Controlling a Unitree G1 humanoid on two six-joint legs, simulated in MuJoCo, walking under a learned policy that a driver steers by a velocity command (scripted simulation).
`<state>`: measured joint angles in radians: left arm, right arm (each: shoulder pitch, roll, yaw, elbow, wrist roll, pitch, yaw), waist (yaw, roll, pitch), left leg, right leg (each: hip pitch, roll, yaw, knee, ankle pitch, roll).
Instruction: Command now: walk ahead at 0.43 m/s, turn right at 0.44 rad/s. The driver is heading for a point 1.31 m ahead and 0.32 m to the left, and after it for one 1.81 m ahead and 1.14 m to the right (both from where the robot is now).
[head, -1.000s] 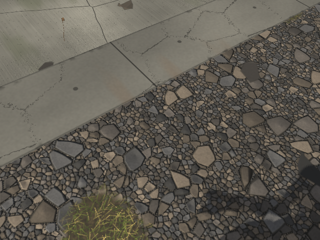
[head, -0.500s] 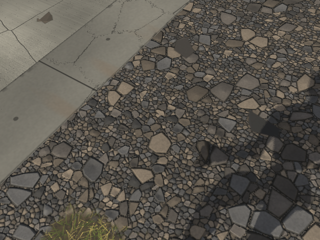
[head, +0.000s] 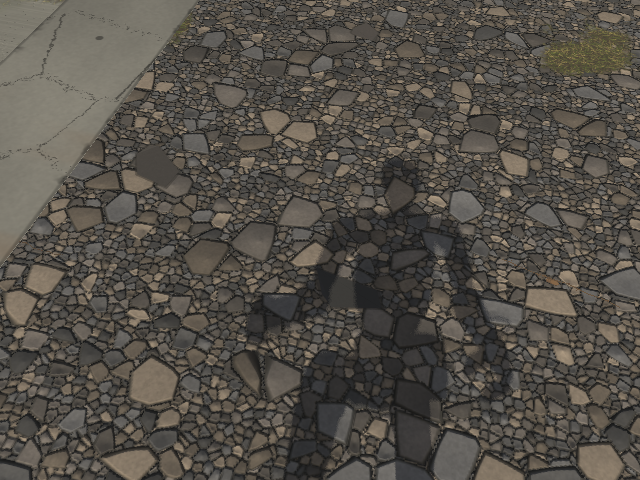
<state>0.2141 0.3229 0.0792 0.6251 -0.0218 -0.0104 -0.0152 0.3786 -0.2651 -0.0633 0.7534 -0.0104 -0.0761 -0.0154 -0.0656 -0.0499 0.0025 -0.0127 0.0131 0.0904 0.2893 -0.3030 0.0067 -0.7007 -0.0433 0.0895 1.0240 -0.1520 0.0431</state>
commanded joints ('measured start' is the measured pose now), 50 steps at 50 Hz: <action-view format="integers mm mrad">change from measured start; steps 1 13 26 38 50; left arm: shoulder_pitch -185 183 31 187 -130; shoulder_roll -1 133 82 6 35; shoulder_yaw -17 23 13 -25 -34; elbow -118 -10 86 57 -13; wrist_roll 1 18 32 36 41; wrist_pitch -34 -54 -112 -75 -85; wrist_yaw -17 -11 11 27 18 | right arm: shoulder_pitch -23 -59 -221 21 -96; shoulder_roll -175 -190 -74 -335 -200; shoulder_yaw -38 -9 11 -81 -39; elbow -43 -61 -87 -157 -149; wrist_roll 10 74 32 39 30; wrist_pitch -10 -36 14 35 17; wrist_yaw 3 18 39 45 5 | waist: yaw -28 194 100 20 36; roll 150 -87 14 344 101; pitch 107 -219 90 -336 -7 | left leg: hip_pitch -27 -758 -645 397 -260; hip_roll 218 58 90 296 59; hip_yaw -104 -182 -142 -835 -336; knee -152 1050 490 130 -39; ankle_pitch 218 -177 427 62 375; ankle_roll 157 20 -18 438 251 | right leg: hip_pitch -64 973 563 62 141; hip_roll -12 -310 -151 129 -11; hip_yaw -48 461 -177 -150 -38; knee -179 -708 -925 413 -253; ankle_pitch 76 -141 235 -399 105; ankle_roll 2 -319 -212 -17 50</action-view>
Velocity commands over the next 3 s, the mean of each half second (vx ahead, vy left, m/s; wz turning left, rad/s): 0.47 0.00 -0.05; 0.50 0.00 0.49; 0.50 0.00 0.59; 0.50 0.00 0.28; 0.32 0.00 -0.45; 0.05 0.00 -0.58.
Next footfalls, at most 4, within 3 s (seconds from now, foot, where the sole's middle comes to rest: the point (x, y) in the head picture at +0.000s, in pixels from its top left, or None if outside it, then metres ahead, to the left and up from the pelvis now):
0.18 right None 0.25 -0.17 -0.78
0.72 left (274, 445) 0.58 0.06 -0.78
1.20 right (320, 317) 0.89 -0.06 -0.78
1.72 left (164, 295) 0.97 0.32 -0.78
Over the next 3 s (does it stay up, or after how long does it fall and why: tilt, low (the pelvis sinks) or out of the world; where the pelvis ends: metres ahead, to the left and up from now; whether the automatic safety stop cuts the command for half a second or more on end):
stays up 1.25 0.45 0.00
